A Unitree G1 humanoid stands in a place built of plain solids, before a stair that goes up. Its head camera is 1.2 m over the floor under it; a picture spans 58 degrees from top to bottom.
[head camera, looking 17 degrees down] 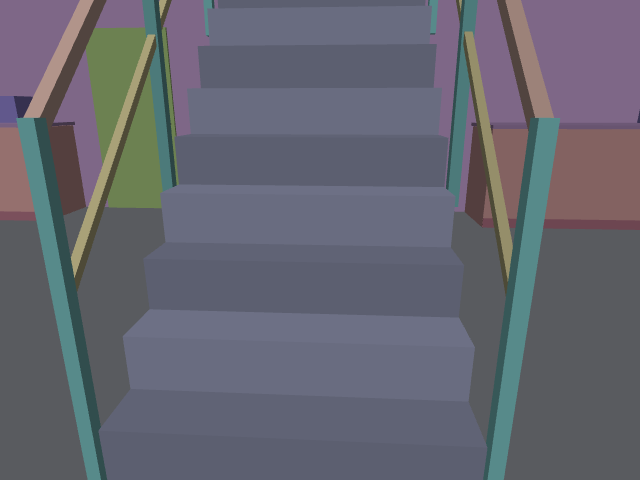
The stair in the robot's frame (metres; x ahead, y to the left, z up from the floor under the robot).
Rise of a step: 0.21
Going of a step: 0.22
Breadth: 1.22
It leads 3 degrees to the right of straight ahead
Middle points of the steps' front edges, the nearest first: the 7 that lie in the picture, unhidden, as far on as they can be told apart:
1.11 0.10 0.22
1.32 0.09 0.43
1.54 0.07 0.65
1.75 0.06 0.86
1.96 0.05 1.08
2.18 0.04 1.29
2.39 0.02 1.51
